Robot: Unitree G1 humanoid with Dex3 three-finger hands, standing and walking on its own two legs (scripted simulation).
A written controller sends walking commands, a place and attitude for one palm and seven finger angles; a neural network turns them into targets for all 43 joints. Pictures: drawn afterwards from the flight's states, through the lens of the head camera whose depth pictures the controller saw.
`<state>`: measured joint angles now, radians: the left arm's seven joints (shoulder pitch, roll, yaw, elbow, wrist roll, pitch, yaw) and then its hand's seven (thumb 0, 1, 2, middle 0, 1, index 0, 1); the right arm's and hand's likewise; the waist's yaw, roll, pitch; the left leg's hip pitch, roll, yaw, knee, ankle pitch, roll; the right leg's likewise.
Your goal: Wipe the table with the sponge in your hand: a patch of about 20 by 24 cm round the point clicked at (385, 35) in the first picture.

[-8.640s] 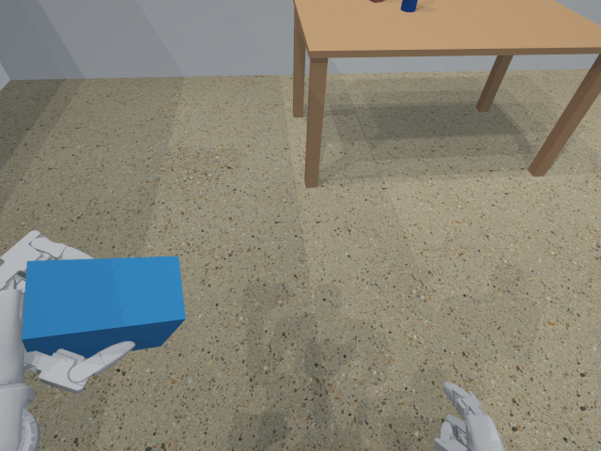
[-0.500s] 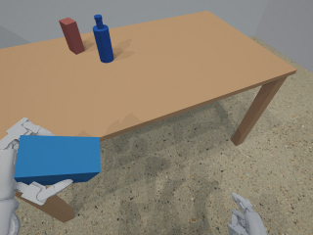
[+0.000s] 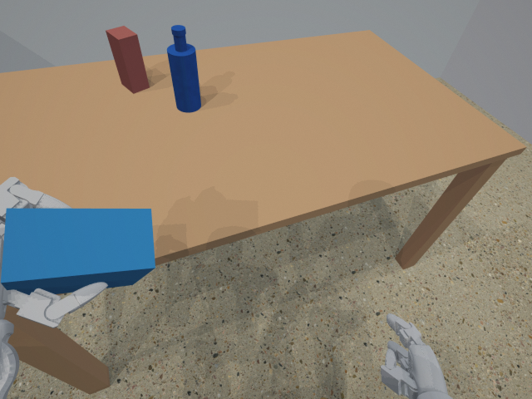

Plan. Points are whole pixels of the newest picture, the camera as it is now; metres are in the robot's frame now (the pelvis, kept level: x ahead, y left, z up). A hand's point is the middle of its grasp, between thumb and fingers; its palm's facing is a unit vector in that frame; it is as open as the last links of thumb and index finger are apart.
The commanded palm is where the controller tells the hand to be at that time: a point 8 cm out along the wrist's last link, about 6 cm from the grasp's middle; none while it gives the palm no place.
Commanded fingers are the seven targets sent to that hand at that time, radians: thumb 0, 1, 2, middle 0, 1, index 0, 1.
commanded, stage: shuffle to correct the standing spot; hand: left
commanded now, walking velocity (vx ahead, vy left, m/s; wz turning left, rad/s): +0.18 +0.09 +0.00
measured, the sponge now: (103, 253) +0.25 +0.21 +0.14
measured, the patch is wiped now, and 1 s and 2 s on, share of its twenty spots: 0.00 0.00 0.00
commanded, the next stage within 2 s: come to a stop and stand still in 0.72 s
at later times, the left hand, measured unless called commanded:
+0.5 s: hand (33, 209) +0.27 +0.29 +0.18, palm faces +0.39 -0.85 -0.34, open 10.6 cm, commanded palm +0.22 +0.33 +0.19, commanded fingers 0.00 0.10 1.30 -1.20 -1.60 -1.20 -1.60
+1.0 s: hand (20, 172) +0.34 +0.34 +0.17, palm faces +0.43 -0.84 -0.35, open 10.6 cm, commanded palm +0.27 +0.37 +0.19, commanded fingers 0.00 0.10 1.30 -1.20 -1.60 -1.20 -1.60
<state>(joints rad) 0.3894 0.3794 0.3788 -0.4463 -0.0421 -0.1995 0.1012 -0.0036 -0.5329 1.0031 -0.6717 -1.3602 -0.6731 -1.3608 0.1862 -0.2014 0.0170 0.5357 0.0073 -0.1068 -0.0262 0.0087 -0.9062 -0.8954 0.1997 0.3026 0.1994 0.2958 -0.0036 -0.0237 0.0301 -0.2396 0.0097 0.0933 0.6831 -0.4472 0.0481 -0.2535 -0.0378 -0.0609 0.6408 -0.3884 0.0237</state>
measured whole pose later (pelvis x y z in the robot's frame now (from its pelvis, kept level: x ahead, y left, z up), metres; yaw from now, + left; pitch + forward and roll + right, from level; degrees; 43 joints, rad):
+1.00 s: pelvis +0.11 +0.09 +0.00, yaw -1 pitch -3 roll +1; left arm 0.36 0.33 0.35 -0.42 -0.02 -0.17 0.13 0.00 -0.53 1.01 -0.67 -1.36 -0.67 -1.36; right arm 0.19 -0.21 0.00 0.63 0.00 -0.14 -0.04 0.01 -0.91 -0.90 0.20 0.30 0.20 0.30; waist 0.03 -0.04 0.08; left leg -0.29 0.02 0.07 0.57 -0.22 0.01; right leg -0.24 -0.04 -0.03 0.67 -0.38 0.00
